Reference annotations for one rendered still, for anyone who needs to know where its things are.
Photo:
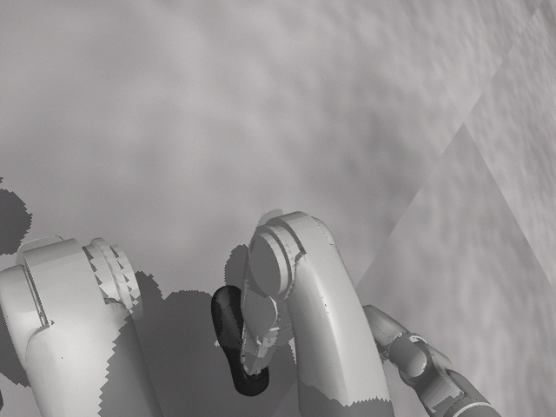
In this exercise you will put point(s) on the right robot arm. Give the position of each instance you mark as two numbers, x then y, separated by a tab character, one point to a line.
442	391

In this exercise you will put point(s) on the right robot foot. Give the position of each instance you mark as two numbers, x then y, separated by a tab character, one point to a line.
228	322

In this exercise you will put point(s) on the right robot hand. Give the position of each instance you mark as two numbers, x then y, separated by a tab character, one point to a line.
385	330

